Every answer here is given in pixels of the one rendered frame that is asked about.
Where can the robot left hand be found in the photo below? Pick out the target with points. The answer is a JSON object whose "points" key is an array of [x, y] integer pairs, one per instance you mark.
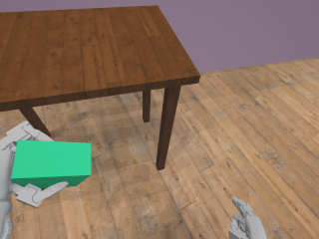
{"points": [[30, 194]]}

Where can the left robot forearm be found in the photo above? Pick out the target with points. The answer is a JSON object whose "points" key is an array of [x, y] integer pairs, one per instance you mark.
{"points": [[6, 226]]}

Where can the robot right hand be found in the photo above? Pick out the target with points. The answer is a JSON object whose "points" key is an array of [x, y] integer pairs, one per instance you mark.
{"points": [[250, 228]]}

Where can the sponge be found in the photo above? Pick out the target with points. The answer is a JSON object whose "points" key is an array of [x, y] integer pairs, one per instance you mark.
{"points": [[44, 163]]}

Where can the table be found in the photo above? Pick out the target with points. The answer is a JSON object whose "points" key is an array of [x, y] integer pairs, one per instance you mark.
{"points": [[50, 57]]}

